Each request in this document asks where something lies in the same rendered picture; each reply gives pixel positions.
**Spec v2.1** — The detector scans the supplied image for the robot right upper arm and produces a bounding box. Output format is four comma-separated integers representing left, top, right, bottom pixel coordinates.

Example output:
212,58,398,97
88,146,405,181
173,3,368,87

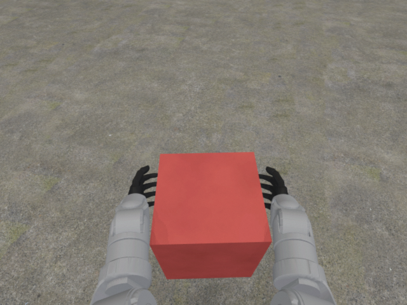
270,288,334,305

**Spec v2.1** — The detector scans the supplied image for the left robot forearm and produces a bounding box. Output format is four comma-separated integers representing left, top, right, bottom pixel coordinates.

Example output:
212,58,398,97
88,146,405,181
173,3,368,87
90,193,152,305

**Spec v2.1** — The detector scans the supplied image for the robot left upper arm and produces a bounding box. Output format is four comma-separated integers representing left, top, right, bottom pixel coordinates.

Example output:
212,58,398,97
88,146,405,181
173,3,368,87
92,287,157,305

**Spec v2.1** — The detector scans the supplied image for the carton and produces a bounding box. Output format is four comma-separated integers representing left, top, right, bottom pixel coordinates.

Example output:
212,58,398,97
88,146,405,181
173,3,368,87
149,152,272,280

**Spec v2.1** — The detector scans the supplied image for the left robot hand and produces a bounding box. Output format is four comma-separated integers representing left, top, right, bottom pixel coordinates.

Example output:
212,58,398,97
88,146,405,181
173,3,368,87
128,166,158,207

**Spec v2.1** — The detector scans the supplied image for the right robot forearm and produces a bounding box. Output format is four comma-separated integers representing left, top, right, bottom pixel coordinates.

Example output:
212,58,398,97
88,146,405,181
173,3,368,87
270,194,337,305

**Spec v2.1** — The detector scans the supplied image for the right robot hand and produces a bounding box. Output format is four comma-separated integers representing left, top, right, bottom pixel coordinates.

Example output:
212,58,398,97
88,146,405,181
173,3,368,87
258,166,288,210

